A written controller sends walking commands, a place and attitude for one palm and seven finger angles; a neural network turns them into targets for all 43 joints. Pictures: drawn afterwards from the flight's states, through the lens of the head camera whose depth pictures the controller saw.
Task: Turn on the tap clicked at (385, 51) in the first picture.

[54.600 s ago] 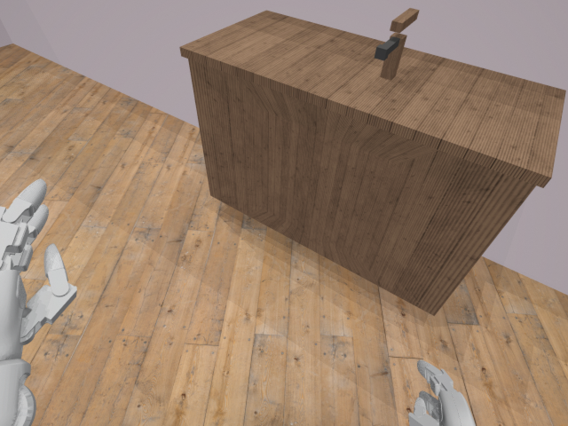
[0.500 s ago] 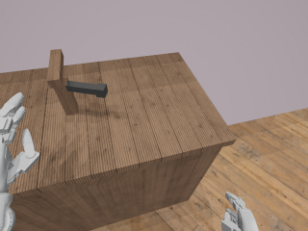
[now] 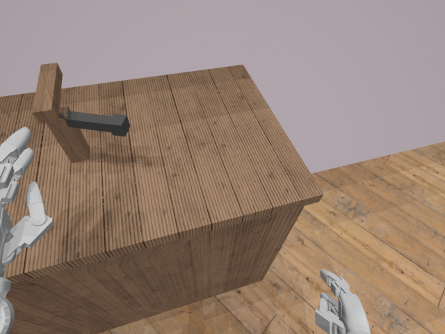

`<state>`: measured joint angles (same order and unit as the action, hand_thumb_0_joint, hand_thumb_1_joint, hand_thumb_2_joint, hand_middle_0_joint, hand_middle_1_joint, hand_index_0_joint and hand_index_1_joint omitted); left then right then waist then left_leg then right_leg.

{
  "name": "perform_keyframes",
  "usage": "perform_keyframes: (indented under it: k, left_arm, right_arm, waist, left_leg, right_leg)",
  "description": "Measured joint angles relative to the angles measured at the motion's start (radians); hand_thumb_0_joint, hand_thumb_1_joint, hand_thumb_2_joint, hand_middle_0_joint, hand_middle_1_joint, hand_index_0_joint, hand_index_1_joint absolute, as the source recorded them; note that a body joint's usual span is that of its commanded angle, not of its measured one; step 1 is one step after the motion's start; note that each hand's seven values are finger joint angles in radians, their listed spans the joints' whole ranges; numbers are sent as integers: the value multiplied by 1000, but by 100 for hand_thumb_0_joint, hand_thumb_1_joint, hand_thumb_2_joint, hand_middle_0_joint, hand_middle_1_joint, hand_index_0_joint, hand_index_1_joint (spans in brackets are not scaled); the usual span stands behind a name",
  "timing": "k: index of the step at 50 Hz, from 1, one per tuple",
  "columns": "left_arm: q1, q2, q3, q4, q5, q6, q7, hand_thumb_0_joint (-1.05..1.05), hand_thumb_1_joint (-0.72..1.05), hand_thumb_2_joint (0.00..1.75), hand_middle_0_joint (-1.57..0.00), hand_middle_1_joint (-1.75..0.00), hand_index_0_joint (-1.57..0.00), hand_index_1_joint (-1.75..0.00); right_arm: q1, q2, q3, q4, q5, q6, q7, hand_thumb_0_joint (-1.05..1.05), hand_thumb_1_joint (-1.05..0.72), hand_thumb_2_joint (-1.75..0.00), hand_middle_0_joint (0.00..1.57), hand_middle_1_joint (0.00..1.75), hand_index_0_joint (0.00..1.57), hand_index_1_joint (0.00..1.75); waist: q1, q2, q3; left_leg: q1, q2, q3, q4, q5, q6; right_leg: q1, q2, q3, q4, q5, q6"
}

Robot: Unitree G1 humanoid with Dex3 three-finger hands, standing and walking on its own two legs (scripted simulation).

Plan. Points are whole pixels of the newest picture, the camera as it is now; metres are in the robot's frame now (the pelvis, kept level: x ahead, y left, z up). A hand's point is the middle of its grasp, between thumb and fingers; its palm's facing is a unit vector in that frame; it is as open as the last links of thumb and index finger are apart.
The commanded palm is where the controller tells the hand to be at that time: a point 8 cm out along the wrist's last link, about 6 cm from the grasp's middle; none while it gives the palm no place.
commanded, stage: shuffle to correct the standing spot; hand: left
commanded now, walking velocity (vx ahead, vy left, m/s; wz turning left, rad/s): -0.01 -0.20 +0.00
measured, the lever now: (119, 125) +0.43 +0.23 +0.12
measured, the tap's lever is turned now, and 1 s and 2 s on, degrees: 66 66 66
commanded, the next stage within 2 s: come to a stop and stand still in 0.18 s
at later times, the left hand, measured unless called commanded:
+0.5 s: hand (64, 222) +0.22 +0.22 +0.16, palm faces +0.37 -0.84 -0.40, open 7.4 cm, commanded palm +0.16 +0.26 +0.17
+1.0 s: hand out of the picture +0.17 +0.34 +0.17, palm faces +0.49 -0.81 -0.32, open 7.4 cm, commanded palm +0.12 +0.34 +0.17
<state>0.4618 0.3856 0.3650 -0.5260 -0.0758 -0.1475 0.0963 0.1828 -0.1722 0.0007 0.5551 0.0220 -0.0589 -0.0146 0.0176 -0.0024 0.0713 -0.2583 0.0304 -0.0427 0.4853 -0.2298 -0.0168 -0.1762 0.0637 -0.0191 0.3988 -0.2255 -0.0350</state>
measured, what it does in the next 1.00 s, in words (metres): shifts its weight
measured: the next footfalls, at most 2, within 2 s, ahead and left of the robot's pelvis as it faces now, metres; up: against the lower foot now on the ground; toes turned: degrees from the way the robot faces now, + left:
none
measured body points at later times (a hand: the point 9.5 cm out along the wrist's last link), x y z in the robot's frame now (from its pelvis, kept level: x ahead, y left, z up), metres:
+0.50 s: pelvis +0.01 -0.02 -0.01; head +0.03 -0.01 +0.44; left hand +0.19 +0.27 +0.18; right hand +0.18 -0.26 -0.09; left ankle +0.02 +0.13 -0.74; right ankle -0.01 -0.10 -0.74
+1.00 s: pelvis -0.04 +0.06 +0.00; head -0.04 +0.10 +0.44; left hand +0.14 +0.38 +0.19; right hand +0.14 -0.15 -0.06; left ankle +0.02 +0.12 -0.74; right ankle -0.01 -0.09 -0.74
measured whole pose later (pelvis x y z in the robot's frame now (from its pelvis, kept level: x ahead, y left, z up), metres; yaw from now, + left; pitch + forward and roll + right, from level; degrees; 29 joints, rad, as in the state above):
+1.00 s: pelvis -0.04 +0.06 +0.00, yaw +0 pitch -3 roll -2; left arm 0.32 0.39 0.41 -0.41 -0.03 -0.23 0.11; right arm 0.22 -0.17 0.03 0.57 0.01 -0.15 -0.02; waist 0.06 -0.05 0.06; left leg -0.27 -0.04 0.03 0.50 -0.18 0.08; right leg -0.21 -0.01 0.02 0.47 -0.25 0.01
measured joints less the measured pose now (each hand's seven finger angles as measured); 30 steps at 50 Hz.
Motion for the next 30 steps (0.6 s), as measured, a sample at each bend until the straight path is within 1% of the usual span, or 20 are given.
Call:
perform_keyframes:
  k: [7,13,19,24,26,27,28,29,30]
  left_arm:
    - [15,-3,0,-2,-14,19,-1,1,89,90,-21,-30,-21,-30]
    - [20,-6,-6,-14,-23,27,3,1,89,90,-21,-30,-21,-30]
    - [33,6,4,-20,-24,18,9,1,89,90,-22,-30,-21,-30]
    - [42,-1,3,-7,-15,9,23,1,89,90,-22,-30,-21,-30]
    - [45,-6,1,3,-11,9,25,1,89,90,-22,-30,-21,-30]
    - [-8,24,11,25,24,13,-1,1,89,90,-22,-30,-21,-30]
    - [-89,69,30,78,43,-14,-25,1,89,90,-22,-30,-22,-30]
    - [-153,101,58,131,46,-42,-32,1,88,90,-22,-30,-22,-30]
    - [-192,119,87,171,42,-59,-27,1,88,90,-22,-30,-22,-30]
  right_arm:
    - [7,-25,-17,9,2,12,-11,1,-90,-90,21,30,20,30]
    - [13,-41,-31,17,3,19,-17,1,-90,-90,21,30,20,30]
    - [15,-43,-32,23,4,26,-20,1,-90,-90,20,30,20,30]
    - [13,-44,-22,29,6,27,-20,1,-90,-90,20,30,20,30]
    - [11,-43,-18,32,6,27,-20,1,-90,-90,20,30,20,30]
    - [24,-37,-27,34,-1,4,-26,1,-90,-90,20,30,20,30]
    - [34,-30,-30,42,-7,-20,-32,1,-90,-90,20,30,20,30]
    - [33,-26,-25,48,-10,-34,-30,1,-90,-90,20,30,20,30]
    - [28,-25,-18,48,-10,-44,-25,1,-90,-90,20,30,20,30]
  waist:
    - [-6,12,-12]
    - [-19,12,-20]
    - [-30,5,-19]
    - [-28,14,-16]
    - [-23,18,-15]
    - [2,16,-6]
    - [28,5,1]
    - [44,-8,10]
    - [53,-19,18]
  left_leg:
    - [-16,26,-11,45,-29,-24]
    - [-30,36,-22,92,-57,-22]
    - [-21,35,-24,98,-65,-25]
    - [-1,25,-21,75,-55,-18]
    - [6,20,-18,64,-49,-16]
    - [1,21,-7,69,-40,-13]
    - [-11,15,3,72,-10,3]
    - [-18,10,14,71,6,13]
    - [-15,7,25,58,14,20]
  right_leg:
    - [-16,27,-10,44,-28,-29]
    - [-28,39,-21,89,-58,-46]
    - [-21,38,-24,102,-71,-45]
    - [1,27,-22,77,-60,-33]
    - [9,22,-19,65,-53,-26]
    - [14,20,-19,53,-46,-21]
    - [10,13,-20,46,-36,-20]
    - [3,6,-17,42,-28,-19]
    - [-3,1,-9,40,-20,-16]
